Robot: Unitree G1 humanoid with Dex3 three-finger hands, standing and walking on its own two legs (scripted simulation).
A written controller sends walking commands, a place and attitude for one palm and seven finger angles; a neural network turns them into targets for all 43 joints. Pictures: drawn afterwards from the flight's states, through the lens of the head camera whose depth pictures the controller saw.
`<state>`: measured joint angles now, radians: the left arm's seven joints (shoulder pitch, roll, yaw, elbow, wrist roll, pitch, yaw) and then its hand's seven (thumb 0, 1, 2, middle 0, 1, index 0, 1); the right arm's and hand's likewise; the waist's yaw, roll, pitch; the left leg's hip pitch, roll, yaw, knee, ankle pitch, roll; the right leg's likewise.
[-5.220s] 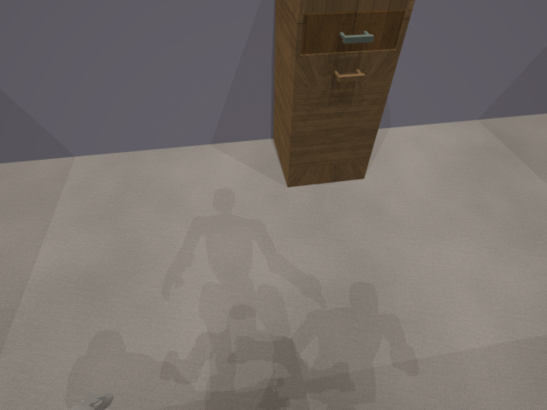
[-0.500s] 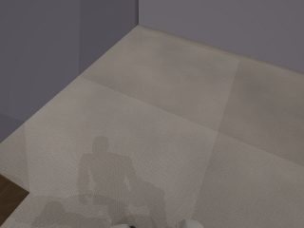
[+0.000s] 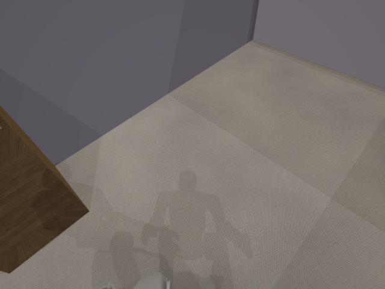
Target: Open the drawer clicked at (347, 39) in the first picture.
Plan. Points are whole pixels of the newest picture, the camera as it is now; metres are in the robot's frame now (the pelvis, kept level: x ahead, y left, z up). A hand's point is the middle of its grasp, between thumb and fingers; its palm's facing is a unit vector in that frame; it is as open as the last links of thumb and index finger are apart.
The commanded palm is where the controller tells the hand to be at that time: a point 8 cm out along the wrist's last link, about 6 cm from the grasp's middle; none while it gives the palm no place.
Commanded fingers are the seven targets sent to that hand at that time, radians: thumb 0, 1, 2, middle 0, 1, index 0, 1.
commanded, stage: turn to face it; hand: left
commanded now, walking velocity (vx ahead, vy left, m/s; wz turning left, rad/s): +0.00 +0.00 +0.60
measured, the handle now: out of the picture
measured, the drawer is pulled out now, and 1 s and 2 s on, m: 0.00 0.00 0.00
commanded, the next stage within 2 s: take the last steps up to it in 1.38 s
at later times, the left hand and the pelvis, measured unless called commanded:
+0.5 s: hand out of the picture +0.02 +0.27 -0.16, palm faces +0.32 -0.91 -0.27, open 7.4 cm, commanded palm none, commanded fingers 0.00 0.90 0.90 -0.20 -0.30 -0.20 -0.30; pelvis -0.02 +0.03 +0.00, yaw +17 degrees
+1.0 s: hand out of the picture -0.10 +0.21 -0.17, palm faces +0.59 -0.77 -0.25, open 7.4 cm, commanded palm none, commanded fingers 0.00 0.90 0.90 -0.20 -0.30 -0.20 -0.30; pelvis -0.04 +0.01 -0.01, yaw +37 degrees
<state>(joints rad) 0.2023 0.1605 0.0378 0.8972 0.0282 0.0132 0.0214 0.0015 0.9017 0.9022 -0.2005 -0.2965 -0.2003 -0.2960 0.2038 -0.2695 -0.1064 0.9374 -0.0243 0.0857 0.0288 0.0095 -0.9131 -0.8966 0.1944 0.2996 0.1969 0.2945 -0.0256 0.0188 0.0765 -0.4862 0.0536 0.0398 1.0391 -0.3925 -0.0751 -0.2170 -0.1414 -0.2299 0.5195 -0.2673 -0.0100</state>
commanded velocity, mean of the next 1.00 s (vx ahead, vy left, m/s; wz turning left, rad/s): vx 0.00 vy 0.00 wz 0.57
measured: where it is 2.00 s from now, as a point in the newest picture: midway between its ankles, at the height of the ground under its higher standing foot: outside the picture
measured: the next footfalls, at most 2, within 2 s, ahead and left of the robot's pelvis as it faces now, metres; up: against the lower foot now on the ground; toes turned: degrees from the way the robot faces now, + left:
left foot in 0.18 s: +0.02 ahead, +0.15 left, +0.00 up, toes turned +14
right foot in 0.62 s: +0.07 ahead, -0.09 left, +0.00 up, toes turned +20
